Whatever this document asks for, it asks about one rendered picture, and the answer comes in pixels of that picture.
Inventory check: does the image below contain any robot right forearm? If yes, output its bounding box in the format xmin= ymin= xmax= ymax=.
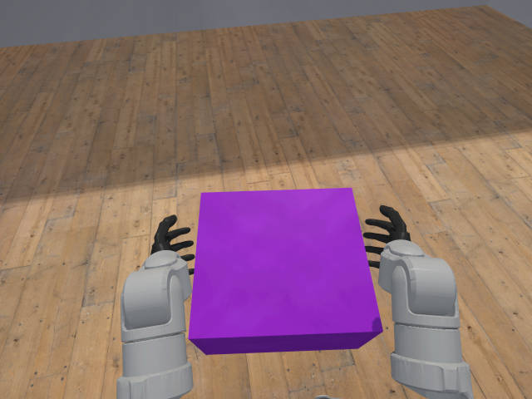
xmin=378 ymin=239 xmax=475 ymax=399

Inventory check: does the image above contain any carton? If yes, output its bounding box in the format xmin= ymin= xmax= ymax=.
xmin=188 ymin=188 xmax=383 ymax=355

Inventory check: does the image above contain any robot left hand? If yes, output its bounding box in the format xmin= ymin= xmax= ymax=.
xmin=150 ymin=214 xmax=195 ymax=275

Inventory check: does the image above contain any robot left forearm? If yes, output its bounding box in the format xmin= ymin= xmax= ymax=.
xmin=116 ymin=250 xmax=194 ymax=399

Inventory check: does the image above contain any robot right hand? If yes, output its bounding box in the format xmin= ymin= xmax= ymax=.
xmin=363 ymin=205 xmax=411 ymax=268

